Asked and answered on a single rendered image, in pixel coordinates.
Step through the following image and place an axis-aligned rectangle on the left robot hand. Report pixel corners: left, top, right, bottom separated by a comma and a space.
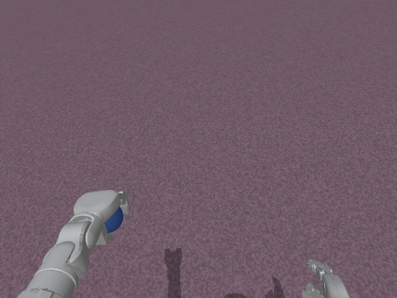
73, 190, 130, 245

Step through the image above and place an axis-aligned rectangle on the right robot hand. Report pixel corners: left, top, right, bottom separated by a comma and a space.
302, 260, 350, 298

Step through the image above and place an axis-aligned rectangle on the ball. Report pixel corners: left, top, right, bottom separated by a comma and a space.
104, 207, 123, 233

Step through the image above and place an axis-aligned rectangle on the left robot arm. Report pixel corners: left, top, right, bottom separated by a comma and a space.
17, 212, 103, 298

